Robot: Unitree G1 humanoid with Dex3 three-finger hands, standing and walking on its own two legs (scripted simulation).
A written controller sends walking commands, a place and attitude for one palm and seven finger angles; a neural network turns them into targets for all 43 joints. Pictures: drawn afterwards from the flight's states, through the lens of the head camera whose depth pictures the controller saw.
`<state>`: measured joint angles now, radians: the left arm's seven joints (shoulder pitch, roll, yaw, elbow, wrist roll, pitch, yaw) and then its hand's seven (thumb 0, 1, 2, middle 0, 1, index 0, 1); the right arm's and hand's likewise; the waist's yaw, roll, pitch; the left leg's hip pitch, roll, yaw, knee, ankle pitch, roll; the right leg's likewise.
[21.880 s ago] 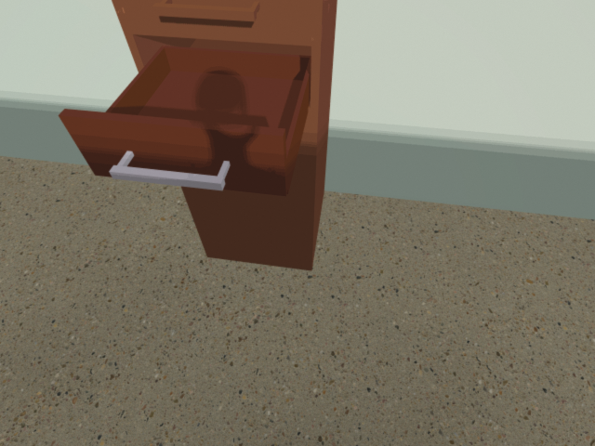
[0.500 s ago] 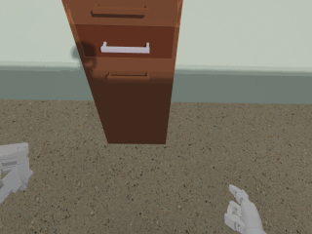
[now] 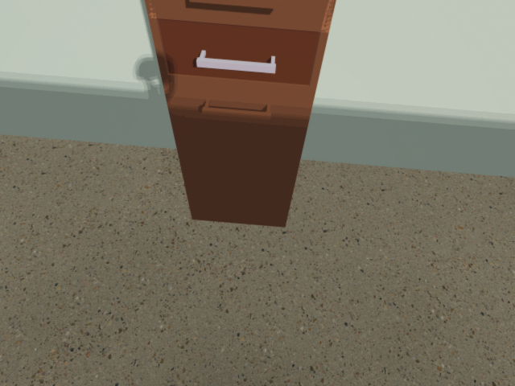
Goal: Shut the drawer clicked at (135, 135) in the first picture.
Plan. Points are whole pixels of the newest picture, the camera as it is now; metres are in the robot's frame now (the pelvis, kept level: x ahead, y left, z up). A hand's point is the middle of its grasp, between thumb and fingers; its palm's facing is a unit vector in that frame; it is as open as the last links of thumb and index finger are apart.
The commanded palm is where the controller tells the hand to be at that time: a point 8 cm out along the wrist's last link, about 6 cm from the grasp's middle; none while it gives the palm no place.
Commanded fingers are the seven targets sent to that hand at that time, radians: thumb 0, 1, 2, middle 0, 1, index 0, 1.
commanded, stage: let the arm hang, fingers relaxed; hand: left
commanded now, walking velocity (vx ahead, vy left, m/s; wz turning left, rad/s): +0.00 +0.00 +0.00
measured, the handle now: (237, 61) +0.83 +0.11 +0.05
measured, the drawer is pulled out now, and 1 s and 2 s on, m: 0.00 0.00 0.00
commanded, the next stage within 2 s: look to check the result in 0.68 s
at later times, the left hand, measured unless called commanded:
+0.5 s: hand out of the picture -0.01 +0.14 -0.18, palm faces +0.03 -0.99 -0.15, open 7.3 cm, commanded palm none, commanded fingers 0.00 0.90 0.90 -0.20 -0.30 -0.20 -0.30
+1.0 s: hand out of the picture -0.01 +0.14 -0.17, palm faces +0.04 -0.98 -0.17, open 7.4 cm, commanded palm none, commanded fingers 0.00 0.90 0.90 -0.20 -0.30 -0.20 -0.30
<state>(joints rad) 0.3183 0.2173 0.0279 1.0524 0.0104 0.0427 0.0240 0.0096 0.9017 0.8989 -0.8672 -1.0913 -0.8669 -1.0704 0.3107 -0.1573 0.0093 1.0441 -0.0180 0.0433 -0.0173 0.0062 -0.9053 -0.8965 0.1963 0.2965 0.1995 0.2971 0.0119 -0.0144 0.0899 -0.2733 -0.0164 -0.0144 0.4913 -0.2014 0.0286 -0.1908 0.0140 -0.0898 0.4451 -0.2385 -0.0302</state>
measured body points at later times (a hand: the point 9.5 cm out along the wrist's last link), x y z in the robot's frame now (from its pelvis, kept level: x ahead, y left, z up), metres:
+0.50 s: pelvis +0.00 +0.00 +0.00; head +0.01 -0.01 +0.45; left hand -0.01 +0.20 -0.16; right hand -0.02 -0.20 -0.17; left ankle +0.04 +0.10 -0.74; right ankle +0.00 -0.10 -0.74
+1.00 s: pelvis +0.02 -0.01 +0.00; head +0.03 -0.02 +0.45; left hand -0.01 +0.19 -0.16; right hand -0.02 -0.21 -0.16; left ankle +0.04 +0.10 -0.74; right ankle +0.00 -0.10 -0.74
